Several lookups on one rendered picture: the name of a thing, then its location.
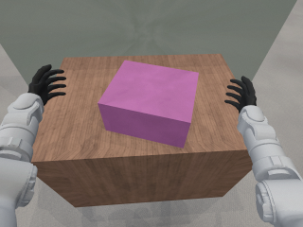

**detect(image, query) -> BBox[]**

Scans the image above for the carton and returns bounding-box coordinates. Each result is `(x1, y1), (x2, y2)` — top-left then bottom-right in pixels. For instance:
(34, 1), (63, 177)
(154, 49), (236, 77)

(98, 60), (199, 148)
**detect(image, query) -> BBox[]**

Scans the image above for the robot right upper arm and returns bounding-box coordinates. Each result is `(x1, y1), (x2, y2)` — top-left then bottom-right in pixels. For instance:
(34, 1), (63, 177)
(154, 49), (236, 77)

(255, 179), (303, 227)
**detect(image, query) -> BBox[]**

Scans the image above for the left robot hand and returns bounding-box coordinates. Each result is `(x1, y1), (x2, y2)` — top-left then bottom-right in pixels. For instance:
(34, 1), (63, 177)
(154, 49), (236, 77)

(28, 64), (66, 105)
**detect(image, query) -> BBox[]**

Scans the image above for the robot right forearm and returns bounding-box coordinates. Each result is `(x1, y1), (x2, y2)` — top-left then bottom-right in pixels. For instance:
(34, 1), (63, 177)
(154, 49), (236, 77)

(237, 105), (303, 182)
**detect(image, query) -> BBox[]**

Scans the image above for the right robot hand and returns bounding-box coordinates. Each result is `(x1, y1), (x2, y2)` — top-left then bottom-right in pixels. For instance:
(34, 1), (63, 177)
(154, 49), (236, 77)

(224, 76), (257, 113)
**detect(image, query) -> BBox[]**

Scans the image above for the robot left upper arm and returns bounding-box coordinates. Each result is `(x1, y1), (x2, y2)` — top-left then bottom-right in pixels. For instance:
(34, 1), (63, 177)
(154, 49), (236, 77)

(0, 157), (38, 227)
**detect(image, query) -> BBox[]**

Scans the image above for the robot left forearm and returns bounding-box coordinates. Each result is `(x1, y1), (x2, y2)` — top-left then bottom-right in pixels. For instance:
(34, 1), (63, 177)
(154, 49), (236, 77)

(0, 93), (45, 163)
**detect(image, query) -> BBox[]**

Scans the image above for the pedestal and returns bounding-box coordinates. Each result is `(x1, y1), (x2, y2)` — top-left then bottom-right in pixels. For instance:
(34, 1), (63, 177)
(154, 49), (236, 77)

(31, 53), (253, 208)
